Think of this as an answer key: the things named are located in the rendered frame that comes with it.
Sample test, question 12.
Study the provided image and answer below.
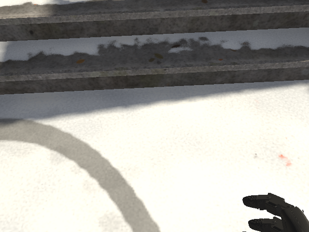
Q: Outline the right robot hand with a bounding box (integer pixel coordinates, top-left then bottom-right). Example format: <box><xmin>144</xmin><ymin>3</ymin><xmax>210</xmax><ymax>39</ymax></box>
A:
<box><xmin>242</xmin><ymin>192</ymin><xmax>309</xmax><ymax>232</ymax></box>

